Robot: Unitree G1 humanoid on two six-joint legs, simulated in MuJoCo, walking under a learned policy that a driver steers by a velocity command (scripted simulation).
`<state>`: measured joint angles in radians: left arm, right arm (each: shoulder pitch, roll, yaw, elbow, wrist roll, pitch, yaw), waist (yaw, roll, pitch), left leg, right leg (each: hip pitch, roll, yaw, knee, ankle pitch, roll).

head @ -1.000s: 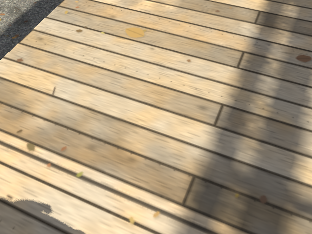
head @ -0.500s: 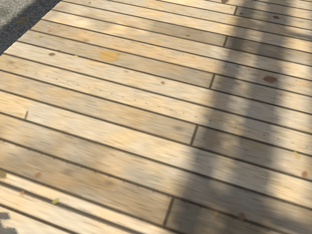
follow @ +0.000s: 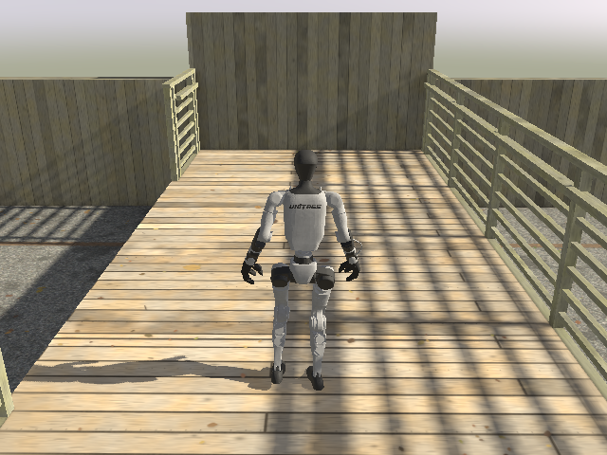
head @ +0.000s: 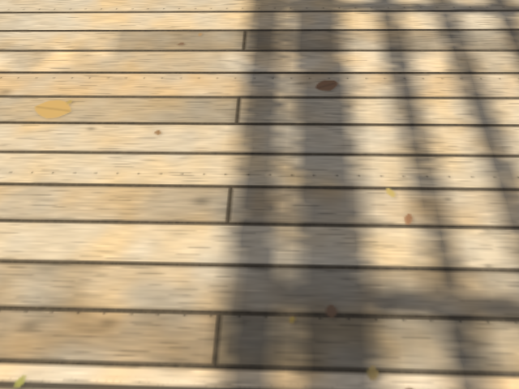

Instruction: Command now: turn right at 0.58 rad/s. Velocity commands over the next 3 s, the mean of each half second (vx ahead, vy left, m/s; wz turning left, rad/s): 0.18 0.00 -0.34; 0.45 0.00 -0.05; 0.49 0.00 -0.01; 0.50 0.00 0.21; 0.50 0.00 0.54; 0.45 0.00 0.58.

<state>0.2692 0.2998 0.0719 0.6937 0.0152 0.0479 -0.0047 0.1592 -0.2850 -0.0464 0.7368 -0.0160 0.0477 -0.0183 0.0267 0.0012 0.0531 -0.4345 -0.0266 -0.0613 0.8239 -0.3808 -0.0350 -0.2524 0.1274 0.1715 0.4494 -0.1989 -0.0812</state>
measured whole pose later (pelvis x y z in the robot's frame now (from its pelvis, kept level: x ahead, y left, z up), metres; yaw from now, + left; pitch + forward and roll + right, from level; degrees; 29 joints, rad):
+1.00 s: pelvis +0.26 -0.05 -0.02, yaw -10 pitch +2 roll -1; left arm 0.48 0.24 0.02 0.97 0.02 -0.08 0.00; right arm 0.01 -0.24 -0.01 0.73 -0.03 -0.03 0.04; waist 0.07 0.02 0.05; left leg -0.56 0.02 0.08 0.59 -0.10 0.08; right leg 0.18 0.06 0.01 0.17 -0.37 -0.05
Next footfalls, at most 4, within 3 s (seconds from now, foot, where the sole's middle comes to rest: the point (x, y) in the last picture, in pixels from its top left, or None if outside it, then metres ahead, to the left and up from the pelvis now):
0.12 left None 0.05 0.12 -0.78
0.56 right None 0.11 -0.11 -0.78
1.04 left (283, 382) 0.47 0.01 -0.78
1.58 right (363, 286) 0.74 -0.22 -0.78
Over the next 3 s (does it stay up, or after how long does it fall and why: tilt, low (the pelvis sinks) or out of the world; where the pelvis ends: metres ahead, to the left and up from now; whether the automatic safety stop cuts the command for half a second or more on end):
stays up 1.33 -0.05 0.00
